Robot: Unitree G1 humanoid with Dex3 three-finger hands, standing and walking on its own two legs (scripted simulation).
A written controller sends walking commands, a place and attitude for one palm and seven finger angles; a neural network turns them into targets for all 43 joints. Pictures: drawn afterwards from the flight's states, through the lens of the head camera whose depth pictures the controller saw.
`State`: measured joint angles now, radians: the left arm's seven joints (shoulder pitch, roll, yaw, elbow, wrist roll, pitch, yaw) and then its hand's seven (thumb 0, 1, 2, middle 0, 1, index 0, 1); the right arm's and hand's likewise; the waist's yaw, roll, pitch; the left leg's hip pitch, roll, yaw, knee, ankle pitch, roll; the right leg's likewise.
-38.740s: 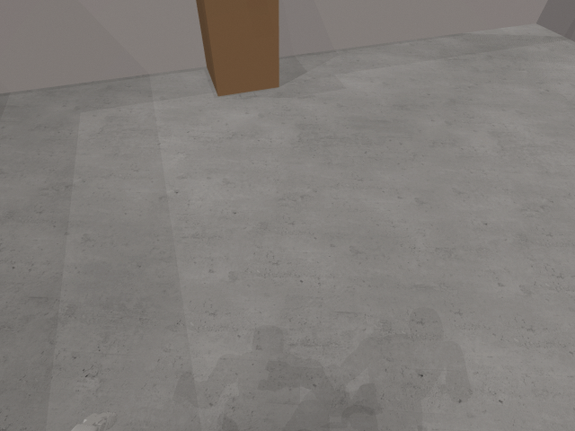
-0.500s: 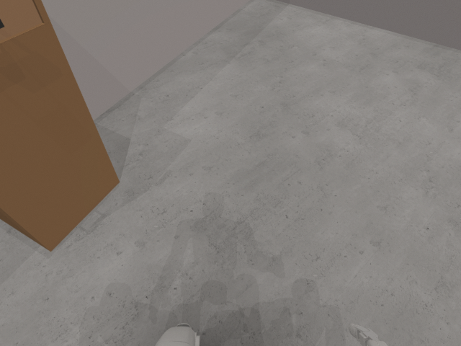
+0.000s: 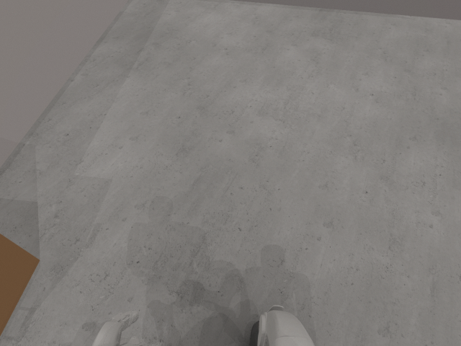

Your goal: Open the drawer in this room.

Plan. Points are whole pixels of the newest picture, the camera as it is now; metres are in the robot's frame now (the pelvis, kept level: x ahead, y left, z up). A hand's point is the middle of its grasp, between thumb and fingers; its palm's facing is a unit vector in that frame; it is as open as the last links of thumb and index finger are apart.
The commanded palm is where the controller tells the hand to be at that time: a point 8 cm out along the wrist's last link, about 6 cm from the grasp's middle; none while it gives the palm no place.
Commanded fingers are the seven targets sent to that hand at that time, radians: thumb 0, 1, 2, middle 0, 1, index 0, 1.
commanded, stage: walk to a spot facing it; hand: left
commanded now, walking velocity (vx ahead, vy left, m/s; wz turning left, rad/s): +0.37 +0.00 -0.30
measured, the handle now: out of the picture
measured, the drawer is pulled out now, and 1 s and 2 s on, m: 0.00 0.00 0.00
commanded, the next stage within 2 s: turn to face it in 0.82 s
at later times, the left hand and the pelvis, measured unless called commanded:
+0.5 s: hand (159, 318) +0.19 +0.14 -0.17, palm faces +0.03 -0.98 -0.21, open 7.3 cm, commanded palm none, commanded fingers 0.00 0.90 0.90 -0.20 -0.30 -0.20 -0.30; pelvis +0.20 -0.05 +0.00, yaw -4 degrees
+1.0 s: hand (163, 201) +0.47 +0.17 -0.17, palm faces -0.12 -0.98 -0.16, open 7.4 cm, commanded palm none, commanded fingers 0.00 0.90 0.90 -0.20 -0.30 -0.20 -0.30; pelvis +0.38 +0.00 +0.01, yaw -10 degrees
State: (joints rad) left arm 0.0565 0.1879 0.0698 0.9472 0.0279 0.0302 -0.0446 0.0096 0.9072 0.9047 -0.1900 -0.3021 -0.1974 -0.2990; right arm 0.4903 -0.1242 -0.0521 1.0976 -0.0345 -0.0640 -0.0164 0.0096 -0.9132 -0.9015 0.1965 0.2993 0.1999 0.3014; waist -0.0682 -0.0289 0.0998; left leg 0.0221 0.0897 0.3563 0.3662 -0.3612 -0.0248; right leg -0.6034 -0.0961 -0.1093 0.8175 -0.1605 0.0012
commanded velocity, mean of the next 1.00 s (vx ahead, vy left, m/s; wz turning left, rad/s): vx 0.28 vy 0.00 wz -0.10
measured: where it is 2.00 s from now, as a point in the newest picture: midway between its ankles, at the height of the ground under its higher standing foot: (232, 278)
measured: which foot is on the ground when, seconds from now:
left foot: down 0.00-0.10, up 0.12-0.66, down 0.68-1.00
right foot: up 0.00-0.08, down 0.10-0.68, up 0.70-1.00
